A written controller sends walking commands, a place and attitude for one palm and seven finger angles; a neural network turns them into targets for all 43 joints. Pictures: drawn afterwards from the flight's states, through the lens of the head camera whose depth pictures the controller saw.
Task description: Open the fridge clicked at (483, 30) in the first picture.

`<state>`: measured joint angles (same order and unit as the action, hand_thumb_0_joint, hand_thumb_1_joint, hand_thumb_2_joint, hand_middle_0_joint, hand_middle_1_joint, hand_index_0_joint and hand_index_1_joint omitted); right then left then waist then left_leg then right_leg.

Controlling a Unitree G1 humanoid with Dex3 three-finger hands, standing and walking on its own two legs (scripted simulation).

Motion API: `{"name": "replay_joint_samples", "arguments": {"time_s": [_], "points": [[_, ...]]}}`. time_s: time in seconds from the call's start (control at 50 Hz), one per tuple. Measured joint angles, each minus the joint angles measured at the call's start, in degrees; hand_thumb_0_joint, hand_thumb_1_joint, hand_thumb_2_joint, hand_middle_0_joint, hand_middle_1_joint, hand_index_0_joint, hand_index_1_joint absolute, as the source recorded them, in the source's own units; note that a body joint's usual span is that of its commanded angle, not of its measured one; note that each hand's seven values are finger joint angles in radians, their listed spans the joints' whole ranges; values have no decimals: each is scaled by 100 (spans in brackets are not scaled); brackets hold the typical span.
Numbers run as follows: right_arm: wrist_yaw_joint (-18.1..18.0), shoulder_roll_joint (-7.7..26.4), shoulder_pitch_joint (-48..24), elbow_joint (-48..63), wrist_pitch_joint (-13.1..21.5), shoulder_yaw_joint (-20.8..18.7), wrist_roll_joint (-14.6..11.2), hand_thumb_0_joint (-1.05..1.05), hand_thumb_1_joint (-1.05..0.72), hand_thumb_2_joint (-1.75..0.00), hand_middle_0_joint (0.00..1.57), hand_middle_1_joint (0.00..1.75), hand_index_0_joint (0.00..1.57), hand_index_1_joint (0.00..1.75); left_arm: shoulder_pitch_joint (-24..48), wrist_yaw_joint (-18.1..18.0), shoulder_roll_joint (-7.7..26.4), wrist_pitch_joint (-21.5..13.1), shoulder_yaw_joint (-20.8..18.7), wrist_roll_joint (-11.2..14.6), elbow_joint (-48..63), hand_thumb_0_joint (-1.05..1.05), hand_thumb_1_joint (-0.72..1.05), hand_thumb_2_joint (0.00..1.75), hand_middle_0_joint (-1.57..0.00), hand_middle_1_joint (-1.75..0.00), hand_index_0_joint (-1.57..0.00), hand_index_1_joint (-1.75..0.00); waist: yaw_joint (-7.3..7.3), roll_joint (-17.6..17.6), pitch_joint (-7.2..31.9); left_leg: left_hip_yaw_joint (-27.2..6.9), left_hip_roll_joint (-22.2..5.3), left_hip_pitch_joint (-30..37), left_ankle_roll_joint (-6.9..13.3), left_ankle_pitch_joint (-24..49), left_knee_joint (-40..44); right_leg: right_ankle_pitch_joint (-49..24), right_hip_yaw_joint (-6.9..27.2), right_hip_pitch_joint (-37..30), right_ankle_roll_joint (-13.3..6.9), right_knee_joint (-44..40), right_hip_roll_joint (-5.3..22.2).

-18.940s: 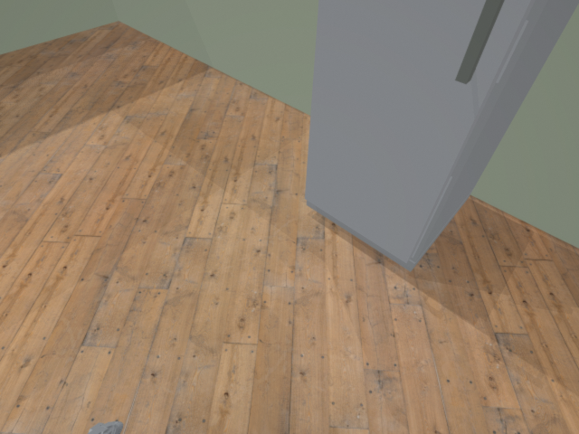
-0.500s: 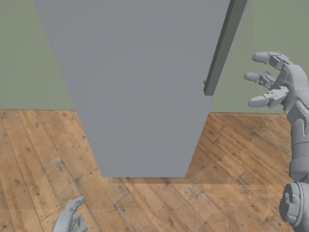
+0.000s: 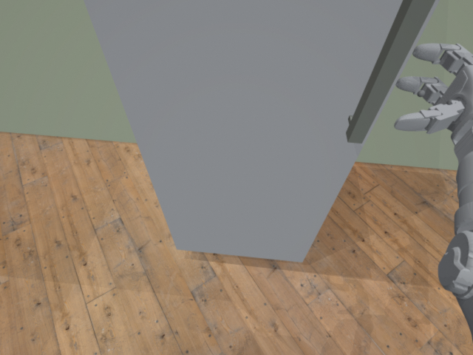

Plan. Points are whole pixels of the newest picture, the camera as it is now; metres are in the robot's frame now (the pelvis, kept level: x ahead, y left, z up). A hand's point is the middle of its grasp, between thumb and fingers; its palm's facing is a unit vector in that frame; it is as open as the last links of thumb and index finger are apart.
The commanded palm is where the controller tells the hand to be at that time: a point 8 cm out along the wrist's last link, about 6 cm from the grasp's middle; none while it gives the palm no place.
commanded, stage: move the hooked fingers beside the handle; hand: right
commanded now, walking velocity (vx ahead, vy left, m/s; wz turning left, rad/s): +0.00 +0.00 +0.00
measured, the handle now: (390, 45) +0.54 -0.14 +0.26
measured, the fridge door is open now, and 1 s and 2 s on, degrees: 0 0 0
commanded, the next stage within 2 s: feel for the door with the fingertips in 1.12 s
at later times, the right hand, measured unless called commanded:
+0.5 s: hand (434, 107) +0.44 -0.20 +0.22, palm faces -0.02 +1.00 -0.01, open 14.0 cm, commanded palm +0.43 -0.25 +0.21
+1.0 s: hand (431, 99) +0.47 -0.20 +0.22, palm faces -0.03 +1.00 +0.01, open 14.0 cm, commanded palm +0.44 -0.26 +0.21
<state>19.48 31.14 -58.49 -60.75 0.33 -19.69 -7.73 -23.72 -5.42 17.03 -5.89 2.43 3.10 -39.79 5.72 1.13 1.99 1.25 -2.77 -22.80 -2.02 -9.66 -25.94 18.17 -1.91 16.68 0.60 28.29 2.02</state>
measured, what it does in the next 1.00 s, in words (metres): stands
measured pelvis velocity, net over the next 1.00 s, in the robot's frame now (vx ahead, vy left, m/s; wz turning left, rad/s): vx -0.01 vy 0.00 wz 0.00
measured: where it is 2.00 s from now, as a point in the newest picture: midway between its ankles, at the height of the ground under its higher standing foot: outside the picture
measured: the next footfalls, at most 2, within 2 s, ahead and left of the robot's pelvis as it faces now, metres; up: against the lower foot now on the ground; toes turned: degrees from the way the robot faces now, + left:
none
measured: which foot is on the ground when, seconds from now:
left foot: down 0.00-1.00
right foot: down 0.00-1.00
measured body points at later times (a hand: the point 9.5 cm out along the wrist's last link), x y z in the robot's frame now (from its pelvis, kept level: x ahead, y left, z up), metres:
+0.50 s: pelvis +0.00 +0.00 +0.00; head +0.01 +0.01 +0.45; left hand +0.12 +0.26 -0.10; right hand +0.44 -0.25 +0.22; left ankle +0.03 +0.15 -0.74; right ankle -0.05 -0.12 -0.74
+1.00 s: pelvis -0.01 +0.00 +0.00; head +0.02 +0.01 +0.45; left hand +0.00 +0.28 -0.12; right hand +0.46 -0.26 +0.22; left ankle +0.03 +0.15 -0.74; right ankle -0.05 -0.12 -0.74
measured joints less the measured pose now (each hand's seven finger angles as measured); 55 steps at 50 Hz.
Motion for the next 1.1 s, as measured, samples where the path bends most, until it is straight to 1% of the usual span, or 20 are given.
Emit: {"name": "replay_joint_samples", "arguments": {"time_s": [0.06,0.12,0.16,0.24,0.3,0.34,0.42,0.46,0.52,0.58,0.64,0.76,0.88,0.94,1.02,1.1], "points": [[14,25,7,-51,-5,-166,15,-1,50,-30,30,120,30,120,-34,38,-5,47,-3,-6,19,1,90,90,-20,-30,-20,-30,44,-8,64,-33,21,-36,2,-14,-7,21,-36,11,2,-7,17],[-32,53,170,72,-48,-200,83,-1,50,-30,30,120,30,120,-62,84,-10,93,-34,-10,101,1,90,90,-20,-30,-20,-30,53,21,107,-59,37,-47,2,-26,-6,39,-65,5,4,-16,30],[-63,13,408,362,-75,-190,89,-1,50,-30,30,120,30,120,-74,119,-14,121,-64,-9,160,1,90,90,-20,-30,-20,-30,15,59,128,-80,46,-32,-1,-30,4,47,-87,-23,4,-33,37],[-22,-204,844,954,-149,-160,-93,-1,50,-30,30,120,30,120,-26,161,-52,169,-82,6,207,1,90,90,-20,-30,-20,-30,-120,97,164,-80,61,88,-2,-42,40,59,-91,-144,6,-72,51],[5,-327,953,1136,-300,-147,-172,-1,50,-30,30,120,30,120,106,160,-93,191,-49,28,226,1,90,90,-20,-30,-20,-30,-195,77,184,-39,64,192,7,-60,45,67,-52,-228,13,-69,59],[-42,-338,964,1176,-394,-119,-134,-1,50,-30,30,120,30,120,225,151,-113,189,-27,38,267,1,90,90,-20,-30,-20,-30,-219,61,187,-9,60,239,15,-70,34,67,-21,-261,19,-55,59],[-164,-368,892,1218,-493,137,-77,-1,50,-30,30,120,30,120,443,115,-113,137,-15,55,355,1,90,90,-20,-30,-20,-30,-292,71,152,63,33,305,23,-65,24,50,57,-276,23,-13,40],[-157,-402,789,1126,-513,215,-104,-1,50,-30,30,120,30,120,546,89,-100,118,8,57,365,1,90,90,-20,-30,-20,-30,-324,75,143,92,12,312,23,-59,13,33,90,-265,21,2,23],[-131,-425,563,855,-511,298,-153,-1,50,-30,30,120,30,120,675,48,-95,95,53,59,358,1,90,90,-20,-30,-20,-30,-333,56,122,131,-19,301,23,-54,-21,7,134,-238,20,27,-4],[-137,-422,342,578,-444,334,-127,-1,50,-30,30,121,30,121,731,28,-102,66,94,52,356,1,90,90,-20,-30,-20,-30,-312,22,106,145,-40,246,29,-48,-67,-19,153,-183,23,54,-23],[-168,-362,118,231,-317,325,-65,-1,50,-30,30,121,30,121,725,19,-105,43,129,42,343,1,90,90,-20,-30,-20,-30,-252,1,79,147,-50,158,32,-39,-121,-30,160,-93,26,106,-32],[-166,-48,-182,-330,-45,175,88,-1,50,-30,30,120,30,120,513,11,-75,34,150,27,276,1,90,90,-20,-30,-21,-30,-73,-16,-13,101,-44,-72,39,4,-192,-49,122,123,28,192,-29],[39,172,-155,-379,220,-63,32,-1,50,-30,30,120,30,120,110,11,-12,81,95,23,105,1,90,90,-20,-30,-21,-30,43,-33,-17,26,-3,-168,40,42,-175,-44,45,190,28,194,2],[118,244,-91,-361,233,-119,10,-1,50,-30,30,120,30,120,-76,22,30,107,55,35,45,1,90,90,-20,-30,-20,-30,79,-22,31,2,20,-175,39,50,-148,-27,18,194,28,192,22],[149,363,-17,-443,125,-197,31,-1,50,-30,30,120,30,120,-195,41,77,161,13,36,30,1,90,90,-20,-30,-20,-30,123,-7,63,-25,34,-204,32,57,-132,-13,-10,220,22,196,33],[146,316,257,-102,125,-176,16,-1,50,-30,30,120,30,120,-234,57,77,158,-42,23,74,1,90,90,-20,-30,-20,-30,89,9,69,-43,44,-195,28,72,-97,-9,-30,213,15,185,40]]}}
